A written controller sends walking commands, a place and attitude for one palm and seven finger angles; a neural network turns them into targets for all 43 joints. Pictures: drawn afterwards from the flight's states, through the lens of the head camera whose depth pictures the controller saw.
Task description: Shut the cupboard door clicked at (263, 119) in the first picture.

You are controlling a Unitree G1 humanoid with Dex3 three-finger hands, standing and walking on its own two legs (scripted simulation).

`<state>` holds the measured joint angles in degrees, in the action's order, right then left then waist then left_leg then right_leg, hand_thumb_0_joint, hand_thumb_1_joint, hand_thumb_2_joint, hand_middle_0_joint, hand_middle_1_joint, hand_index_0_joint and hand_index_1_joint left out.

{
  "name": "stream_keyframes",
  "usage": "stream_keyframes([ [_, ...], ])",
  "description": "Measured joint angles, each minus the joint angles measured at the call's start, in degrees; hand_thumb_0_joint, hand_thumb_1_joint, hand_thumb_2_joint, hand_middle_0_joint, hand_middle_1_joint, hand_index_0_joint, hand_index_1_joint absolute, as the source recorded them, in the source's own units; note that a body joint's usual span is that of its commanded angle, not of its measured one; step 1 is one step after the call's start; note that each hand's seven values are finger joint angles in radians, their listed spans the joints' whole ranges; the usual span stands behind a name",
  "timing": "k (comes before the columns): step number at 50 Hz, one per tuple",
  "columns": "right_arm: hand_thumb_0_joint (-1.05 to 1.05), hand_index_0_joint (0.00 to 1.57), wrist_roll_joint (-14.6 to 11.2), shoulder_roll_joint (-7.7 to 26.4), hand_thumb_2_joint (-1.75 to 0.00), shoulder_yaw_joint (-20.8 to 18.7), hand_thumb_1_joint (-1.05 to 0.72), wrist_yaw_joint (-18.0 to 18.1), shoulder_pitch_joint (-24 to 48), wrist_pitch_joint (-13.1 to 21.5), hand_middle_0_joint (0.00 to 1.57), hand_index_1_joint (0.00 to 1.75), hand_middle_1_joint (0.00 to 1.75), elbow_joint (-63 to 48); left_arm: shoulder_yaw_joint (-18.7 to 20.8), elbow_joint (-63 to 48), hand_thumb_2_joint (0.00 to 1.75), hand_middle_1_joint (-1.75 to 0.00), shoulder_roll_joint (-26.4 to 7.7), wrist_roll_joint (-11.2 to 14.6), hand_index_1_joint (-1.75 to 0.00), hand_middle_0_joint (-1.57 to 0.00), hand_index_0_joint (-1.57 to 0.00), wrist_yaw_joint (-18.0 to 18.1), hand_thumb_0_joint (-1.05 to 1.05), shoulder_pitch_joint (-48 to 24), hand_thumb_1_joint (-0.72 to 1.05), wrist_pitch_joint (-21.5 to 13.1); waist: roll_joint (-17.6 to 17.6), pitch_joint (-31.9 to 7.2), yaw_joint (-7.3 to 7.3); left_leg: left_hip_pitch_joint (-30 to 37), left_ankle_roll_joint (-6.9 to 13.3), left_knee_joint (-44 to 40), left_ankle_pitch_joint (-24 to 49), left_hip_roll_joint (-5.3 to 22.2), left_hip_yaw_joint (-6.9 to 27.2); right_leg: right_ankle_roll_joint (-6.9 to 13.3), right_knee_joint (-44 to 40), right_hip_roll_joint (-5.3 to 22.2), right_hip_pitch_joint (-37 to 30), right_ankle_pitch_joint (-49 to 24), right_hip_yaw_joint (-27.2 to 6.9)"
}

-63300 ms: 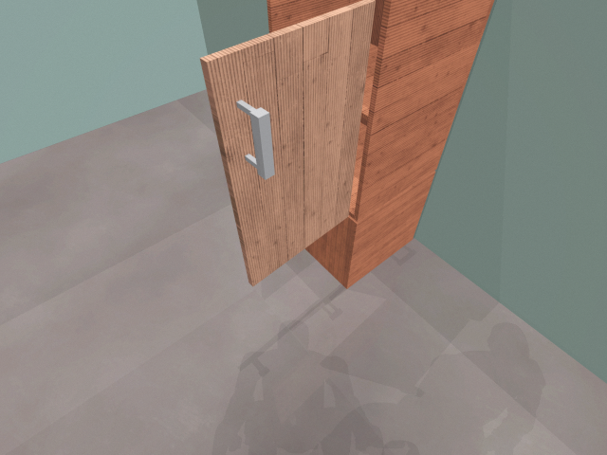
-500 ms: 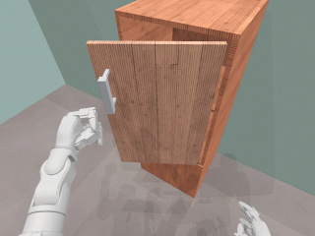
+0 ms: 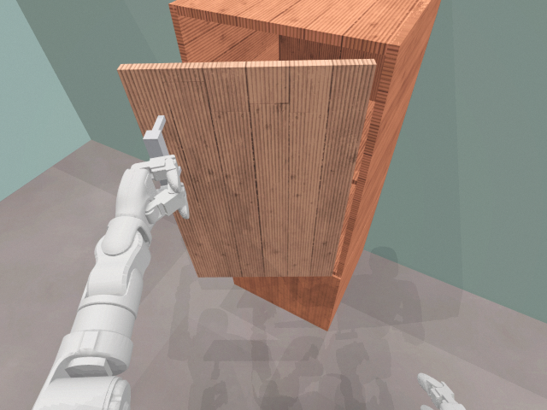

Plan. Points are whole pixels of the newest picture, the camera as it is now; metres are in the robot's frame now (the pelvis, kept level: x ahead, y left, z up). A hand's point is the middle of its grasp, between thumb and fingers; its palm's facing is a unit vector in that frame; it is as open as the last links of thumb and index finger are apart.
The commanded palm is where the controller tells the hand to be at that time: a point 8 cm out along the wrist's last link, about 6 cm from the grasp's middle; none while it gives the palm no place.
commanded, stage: bring the fist close to the handle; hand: left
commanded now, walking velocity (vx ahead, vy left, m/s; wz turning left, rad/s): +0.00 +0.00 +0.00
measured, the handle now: (166, 157) +0.48 +0.19 +0.12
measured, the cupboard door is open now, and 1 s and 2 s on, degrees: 28 20 8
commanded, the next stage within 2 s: push the door shut along its arc in 0.26 s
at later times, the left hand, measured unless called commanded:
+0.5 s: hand (175, 197) +0.39 +0.16 +0.12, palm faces +0.01 -1.00 -0.03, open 3.1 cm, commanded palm +0.37 +0.21 +0.13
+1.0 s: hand (184, 163) +0.45 +0.15 +0.13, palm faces -0.13 -0.99 -0.02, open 3.1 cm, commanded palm +0.45 +0.20 +0.13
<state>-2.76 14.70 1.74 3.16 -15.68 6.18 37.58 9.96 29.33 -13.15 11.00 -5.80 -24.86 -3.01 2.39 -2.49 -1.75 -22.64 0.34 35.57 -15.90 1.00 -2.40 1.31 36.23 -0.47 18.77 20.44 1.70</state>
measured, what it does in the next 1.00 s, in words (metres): stands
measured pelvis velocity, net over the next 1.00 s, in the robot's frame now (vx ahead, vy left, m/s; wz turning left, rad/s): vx -0.01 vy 0.01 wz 0.02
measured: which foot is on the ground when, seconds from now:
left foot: down 0.00-1.00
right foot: down 0.00-1.00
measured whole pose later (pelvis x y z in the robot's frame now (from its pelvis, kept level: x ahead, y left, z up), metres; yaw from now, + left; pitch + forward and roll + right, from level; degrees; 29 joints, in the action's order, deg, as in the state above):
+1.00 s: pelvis -0.01 +0.01 -0.01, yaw +1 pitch +8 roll -1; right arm -2.7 16.4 1.1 3.4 -20.0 4.6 40.6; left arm 11.7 60.5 -22.1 11.1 -16.5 -49.6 -12.3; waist 1.9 -2.6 -5.7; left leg -32.7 1.0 41.2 -16.6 0.9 -1.1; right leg 0.9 40.5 -0.3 27.7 20.9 2.9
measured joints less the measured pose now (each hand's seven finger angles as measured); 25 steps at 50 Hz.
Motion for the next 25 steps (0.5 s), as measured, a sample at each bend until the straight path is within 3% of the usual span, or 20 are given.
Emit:
stream_keyframes([
  [6, 0.01, 0.20, -0.03, 0.10, -0.90, -0.40, -0.90, -0.24, -1.11, -0.78, 0.20, 0.30, 0.30, 0.30, 0.44, -1.09, 0.90, -1.50, 0.07, -0.19, -1.49, -1.30, -1.30, -0.16, 0.02, 2.07, 0.90, -2.92, -0.04, -0.27, 0.27, 0.43, -0.16, 0.08, -0.33, 0.27, -0.17, 0.14, 0.09, -0.27, -0.34, 0.26, -0.19],
  [12, 0.01, 0.20, -0.38, 0.28, -0.90, -0.48, -0.90, 0.33, -0.16, -1.45, 0.20, 0.30, 0.30, 0.24, 0.77, 0.99, 0.90, -1.50, -1.41, 0.11, -1.50, -1.30, -1.30, -0.76, 0.02, 0.61, 0.90, -1.85, 0.01, 0.33, 0.17, 0.21, -0.33, 0.15, -0.08, 0.46, 0.38, 0.37, -0.22, -0.50, -0.44, -0.03, 0.33],
  [19, 0.01, 0.20, -0.41, 0.49, -0.90, -0.58, -0.90, 0.36, 0.58, -1.18, 0.20, 0.30, 0.30, -0.08, 0.66, 0.17, 0.90, -1.50, -0.63, 1.13, -1.50, -1.30, -1.30, -1.93, 0.02, 1.10, 0.90, -2.97, 0.23, -0.47, 0.61, 0.35, -0.32, -0.16, 0.11, 0.35, 0.41, 0.33, -0.40, -0.40, -0.53, -0.13, 0.36],
  [25, 0.01, 0.20, -0.63, 0.39, -0.90, -0.01, -0.90, 0.54, 1.71, -1.50, 0.20, 0.30, 0.30, -0.64, -0.04, 4.94, 0.90, -1.50, -2.08, 0.12, -1.50, -1.30, -1.31, -2.64, 0.02, -2.23, 0.90, -2.32, -0.11, 0.20, 0.16, -0.39, -0.35, 0.61, 0.15, 0.25, 1.10, 0.41, 0.16, -0.33, -0.17, 0.00, 1.05],
])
